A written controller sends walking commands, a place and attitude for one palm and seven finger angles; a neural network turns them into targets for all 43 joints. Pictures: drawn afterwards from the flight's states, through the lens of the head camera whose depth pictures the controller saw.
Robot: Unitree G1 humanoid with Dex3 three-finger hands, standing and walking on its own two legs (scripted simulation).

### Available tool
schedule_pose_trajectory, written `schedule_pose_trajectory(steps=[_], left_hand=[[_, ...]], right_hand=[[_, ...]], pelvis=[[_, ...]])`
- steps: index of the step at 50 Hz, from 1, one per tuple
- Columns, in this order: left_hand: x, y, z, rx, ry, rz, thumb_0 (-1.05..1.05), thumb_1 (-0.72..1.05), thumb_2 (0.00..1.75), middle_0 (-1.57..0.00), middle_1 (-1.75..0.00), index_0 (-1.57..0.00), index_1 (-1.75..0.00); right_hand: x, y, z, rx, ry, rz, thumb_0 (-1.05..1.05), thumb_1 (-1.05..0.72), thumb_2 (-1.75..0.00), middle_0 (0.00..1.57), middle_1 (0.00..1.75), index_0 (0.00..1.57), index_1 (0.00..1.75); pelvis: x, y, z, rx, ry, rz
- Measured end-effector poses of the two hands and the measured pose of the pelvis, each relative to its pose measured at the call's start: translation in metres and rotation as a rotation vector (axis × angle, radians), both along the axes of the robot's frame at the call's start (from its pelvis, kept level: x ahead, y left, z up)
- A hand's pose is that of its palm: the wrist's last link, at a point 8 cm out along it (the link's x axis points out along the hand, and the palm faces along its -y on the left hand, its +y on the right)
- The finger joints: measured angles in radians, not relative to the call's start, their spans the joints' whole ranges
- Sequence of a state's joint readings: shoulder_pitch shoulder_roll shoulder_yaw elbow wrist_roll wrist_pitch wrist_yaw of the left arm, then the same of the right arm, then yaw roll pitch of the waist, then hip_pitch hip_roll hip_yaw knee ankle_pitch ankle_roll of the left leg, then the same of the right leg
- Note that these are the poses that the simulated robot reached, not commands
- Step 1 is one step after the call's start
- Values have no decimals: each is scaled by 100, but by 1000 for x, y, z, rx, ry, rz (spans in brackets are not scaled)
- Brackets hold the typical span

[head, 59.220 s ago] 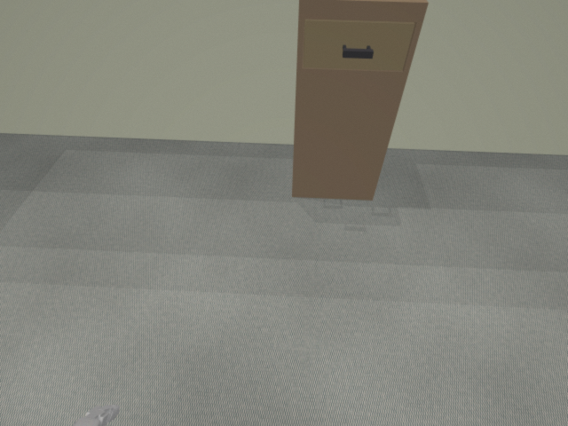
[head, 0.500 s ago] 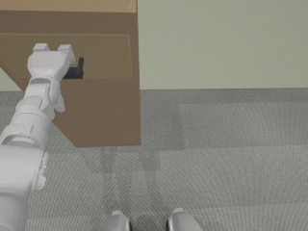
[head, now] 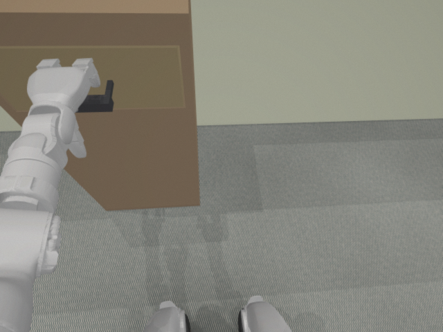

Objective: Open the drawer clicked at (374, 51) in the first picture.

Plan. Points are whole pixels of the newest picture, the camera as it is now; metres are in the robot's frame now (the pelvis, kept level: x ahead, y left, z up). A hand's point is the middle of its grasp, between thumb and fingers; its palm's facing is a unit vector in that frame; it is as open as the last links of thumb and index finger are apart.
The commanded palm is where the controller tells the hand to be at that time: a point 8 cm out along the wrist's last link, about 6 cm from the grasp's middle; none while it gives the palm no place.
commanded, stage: lift the fingers back up to retry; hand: left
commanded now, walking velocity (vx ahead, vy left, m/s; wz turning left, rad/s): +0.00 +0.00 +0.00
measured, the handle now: (86, 94) +0.56 +0.23 +0.04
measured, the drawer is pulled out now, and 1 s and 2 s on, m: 0.00 0.00 0.00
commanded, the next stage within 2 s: re-aim the fingers above the handle in 0.52 s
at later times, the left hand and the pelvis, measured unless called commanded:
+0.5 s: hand (66, 90) +0.52 +0.23 +0.10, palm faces -0.05 -0.04 -1.00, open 13.6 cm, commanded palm +0.50 +0.23 +0.15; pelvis +0.04 +0.00 +0.03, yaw +1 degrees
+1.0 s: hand (71, 91) +0.52 +0.22 +0.09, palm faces -0.02 -0.03 -1.00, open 13.6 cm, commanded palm +0.50 +0.24 +0.15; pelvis +0.04 -0.01 +0.03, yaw +0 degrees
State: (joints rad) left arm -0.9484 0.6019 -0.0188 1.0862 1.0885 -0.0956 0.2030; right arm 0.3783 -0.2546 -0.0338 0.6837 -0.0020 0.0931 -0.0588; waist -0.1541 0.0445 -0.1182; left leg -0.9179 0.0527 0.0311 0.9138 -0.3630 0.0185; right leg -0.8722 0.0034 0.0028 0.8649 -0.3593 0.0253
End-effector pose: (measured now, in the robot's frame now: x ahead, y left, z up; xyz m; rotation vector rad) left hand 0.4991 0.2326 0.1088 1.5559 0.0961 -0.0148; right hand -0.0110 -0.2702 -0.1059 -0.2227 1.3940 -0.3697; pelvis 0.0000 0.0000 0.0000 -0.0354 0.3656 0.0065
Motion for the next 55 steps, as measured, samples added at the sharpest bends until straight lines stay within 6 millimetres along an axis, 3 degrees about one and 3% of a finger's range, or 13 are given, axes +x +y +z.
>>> schedule_pose_trajectory(steps=[10,24,32,39,47,55], left_hand=[[1,-3,21,-21,-50,-45,0,-49,30,-31,-121,-32,-120],[4,-2,41,-21,-25,-8,0,-49,30,-32,-121,-37,-121],[-1,4,41,-7,4,2,0,-49,30,-32,-120,-33,-120],[-3,-5,32,-23,15,-50,0,-49,30,-32,-120,-32,-120],[3,-12,38,-33,-55,-60,0,-48,30,-34,-122,-34,-122],[0,7,39,5,-13,46,0,-48,30,-33,-121,-34,-122]], right_hand=[[17,3,10,15,-2,6,0,-90,-90,21,30,21,30],[69,0,15,52,-79,28,0,-90,-90,21,30,21,30],[88,-10,19,47,-95,54,0,-90,-90,21,30,21,30],[91,-18,21,23,-88,64,0,-90,-90,21,30,21,30],[81,-18,18,27,-79,45,0,-90,-90,20,30,21,30],[67,-9,16,53,-76,13,0,-90,-90,21,30,21,30]], pelvis=[[19,2,13,-3,-36,7],[40,-3,26,10,-79,5],[45,-8,29,15,-87,11],[45,-11,28,15,-86,19],[43,-11,26,15,-75,10],[38,-10,28,18,-84,-3]])
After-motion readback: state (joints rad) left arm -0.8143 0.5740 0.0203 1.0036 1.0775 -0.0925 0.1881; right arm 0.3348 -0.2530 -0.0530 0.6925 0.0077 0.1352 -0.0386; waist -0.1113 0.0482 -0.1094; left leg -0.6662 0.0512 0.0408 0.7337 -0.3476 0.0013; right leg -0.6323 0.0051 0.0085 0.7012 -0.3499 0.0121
